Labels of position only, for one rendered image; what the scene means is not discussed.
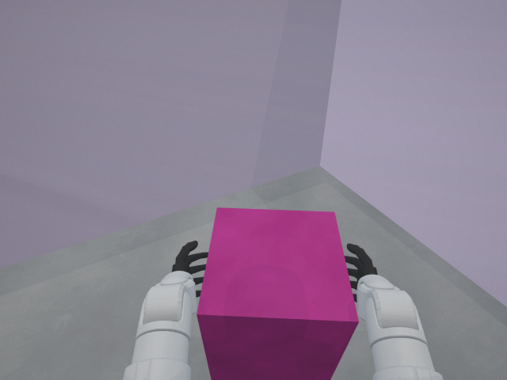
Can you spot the carton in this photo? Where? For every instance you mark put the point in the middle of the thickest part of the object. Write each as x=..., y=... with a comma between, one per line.
x=276, y=301

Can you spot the left robot forearm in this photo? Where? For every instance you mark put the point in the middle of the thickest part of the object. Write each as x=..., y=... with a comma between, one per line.
x=164, y=331

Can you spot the right robot hand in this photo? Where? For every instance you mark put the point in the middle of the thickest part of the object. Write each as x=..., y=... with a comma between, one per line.
x=364, y=265

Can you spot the left robot hand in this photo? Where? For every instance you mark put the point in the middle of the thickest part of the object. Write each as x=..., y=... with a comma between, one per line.
x=183, y=260

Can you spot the right robot forearm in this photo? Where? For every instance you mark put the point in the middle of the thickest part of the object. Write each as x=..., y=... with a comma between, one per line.
x=396, y=337

